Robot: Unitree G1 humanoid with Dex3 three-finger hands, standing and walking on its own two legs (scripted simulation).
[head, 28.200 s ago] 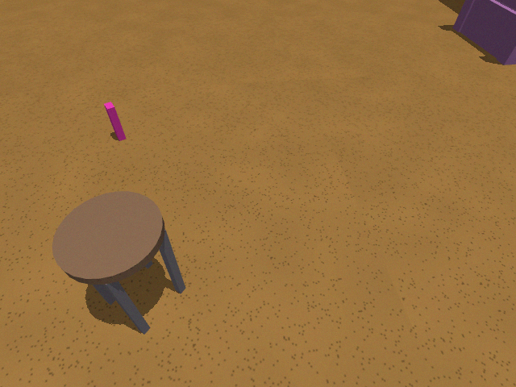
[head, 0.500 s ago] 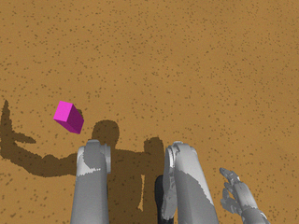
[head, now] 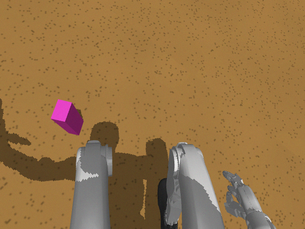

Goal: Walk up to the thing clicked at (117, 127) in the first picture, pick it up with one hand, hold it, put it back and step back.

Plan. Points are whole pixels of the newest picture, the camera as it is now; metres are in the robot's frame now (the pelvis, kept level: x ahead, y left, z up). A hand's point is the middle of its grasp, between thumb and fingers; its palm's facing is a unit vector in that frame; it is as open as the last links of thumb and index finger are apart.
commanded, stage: approach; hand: left
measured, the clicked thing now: (70, 119) +0.42 +0.26 -0.29
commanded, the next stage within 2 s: close in in 0.64 s
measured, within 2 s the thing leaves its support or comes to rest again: neither
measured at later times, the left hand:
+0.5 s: hand out of the picture +0.34 +0.39 -0.11, palm faces +0.28 -0.96 +0.04, open 17.4 cm
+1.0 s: hand (52, 125) +0.39 +0.30 -0.25, palm faces +0.22 -0.97 +0.08, open 17.6 cm
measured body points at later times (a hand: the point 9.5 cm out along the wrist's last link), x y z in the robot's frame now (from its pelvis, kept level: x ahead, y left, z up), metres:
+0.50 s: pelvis -0.01 +0.00 -0.06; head +0.21 +0.09 +0.32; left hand +0.32 +0.44 -0.11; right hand +0.18 -0.27 -0.15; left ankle +0.09 +0.13 -0.37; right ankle +0.09 -0.13 -0.37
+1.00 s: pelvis -0.01 +0.01 -0.12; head +0.21 +0.14 +0.25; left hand +0.37 +0.35 -0.25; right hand +0.19 -0.25 -0.17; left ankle +0.08 +0.13 -0.37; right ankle +0.09 -0.13 -0.36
